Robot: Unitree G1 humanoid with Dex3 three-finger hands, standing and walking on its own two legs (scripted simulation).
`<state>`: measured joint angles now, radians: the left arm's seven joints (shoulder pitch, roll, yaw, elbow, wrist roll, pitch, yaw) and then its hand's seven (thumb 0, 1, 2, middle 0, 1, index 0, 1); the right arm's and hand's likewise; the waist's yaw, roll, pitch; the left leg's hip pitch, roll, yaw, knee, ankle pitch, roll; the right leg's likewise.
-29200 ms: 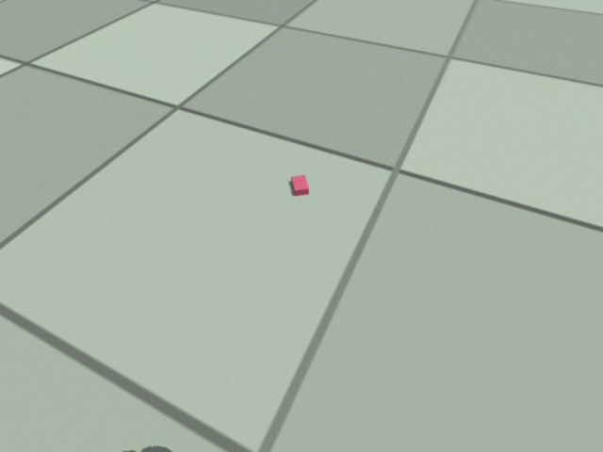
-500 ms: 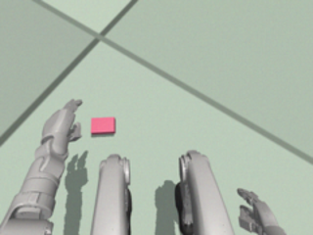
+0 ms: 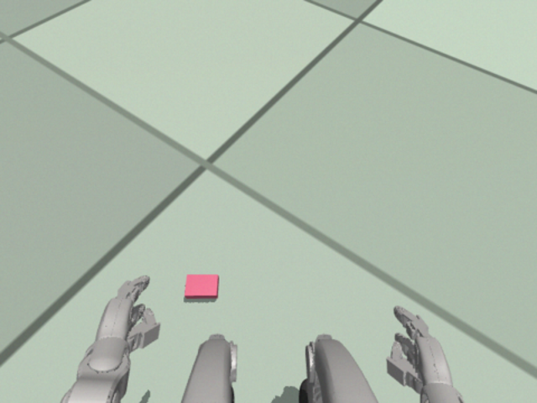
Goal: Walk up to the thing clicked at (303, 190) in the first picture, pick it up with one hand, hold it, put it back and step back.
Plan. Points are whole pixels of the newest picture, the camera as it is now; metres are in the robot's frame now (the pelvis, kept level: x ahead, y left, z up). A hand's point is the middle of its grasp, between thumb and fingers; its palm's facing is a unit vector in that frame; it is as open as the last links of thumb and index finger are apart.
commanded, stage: home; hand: left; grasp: from above
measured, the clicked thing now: (202, 286) +0.46 +0.20 -0.62
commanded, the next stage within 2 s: none
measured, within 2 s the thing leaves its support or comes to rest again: neither
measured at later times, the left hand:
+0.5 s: hand (126, 347) +0.20 +0.19 +0.04, palm faces +0.08 -0.98 -0.20, open 7.4 cm
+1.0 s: hand (128, 344) +0.20 +0.18 +0.04, palm faces +0.07 -0.98 -0.20, open 7.4 cm
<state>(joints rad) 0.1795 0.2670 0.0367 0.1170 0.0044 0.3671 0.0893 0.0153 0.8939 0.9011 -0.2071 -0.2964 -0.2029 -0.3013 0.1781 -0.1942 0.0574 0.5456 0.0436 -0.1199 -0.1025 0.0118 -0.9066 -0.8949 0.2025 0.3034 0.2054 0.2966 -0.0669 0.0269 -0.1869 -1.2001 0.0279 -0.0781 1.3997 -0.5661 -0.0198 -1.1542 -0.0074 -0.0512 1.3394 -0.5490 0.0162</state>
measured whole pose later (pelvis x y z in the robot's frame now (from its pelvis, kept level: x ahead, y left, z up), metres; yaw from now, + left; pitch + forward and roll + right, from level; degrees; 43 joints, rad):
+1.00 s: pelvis +0.04 +0.00 +0.08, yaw +1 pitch +9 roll -3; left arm 0.50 0.23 0.03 -0.12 -0.05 0.44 0.02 0.02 0.90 0.90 -0.20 -0.29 -0.20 -0.30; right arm 0.30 -0.22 0.04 0.55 0.01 -0.25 -0.18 0.02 -0.90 -0.90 0.20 0.30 0.21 0.30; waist -0.04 0.04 -0.15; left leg -0.69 0.03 -0.06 1.00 -0.48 -0.01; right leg -0.64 -0.01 -0.05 0.94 -0.46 0.02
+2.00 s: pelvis +0.05 +0.00 +0.08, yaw +1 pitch +10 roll -3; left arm 0.51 0.23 0.03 -0.14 -0.05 0.45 0.03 0.02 0.90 0.90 -0.20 -0.29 -0.20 -0.30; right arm 0.30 -0.22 0.03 0.54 0.01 -0.23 -0.18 0.02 -0.90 -0.90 0.20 0.30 0.21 0.30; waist -0.04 0.04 -0.16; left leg -0.69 0.03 -0.06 1.02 -0.50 -0.01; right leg -0.64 -0.01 -0.05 0.95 -0.48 0.02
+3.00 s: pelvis +0.03 +0.01 +0.14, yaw +2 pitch -5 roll +0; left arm 0.23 0.28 0.04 1.04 0.04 0.02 0.03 0.01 0.90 0.90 -0.20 -0.30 -0.20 -0.30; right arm 0.19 -0.27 -0.03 1.04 -0.03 0.00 -0.02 0.01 -0.91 -0.90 0.20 0.30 0.20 0.30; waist 0.02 0.00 0.06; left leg -0.18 -0.02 -0.02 0.50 -0.24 0.01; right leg -0.16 -0.06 -0.02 0.48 -0.24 0.04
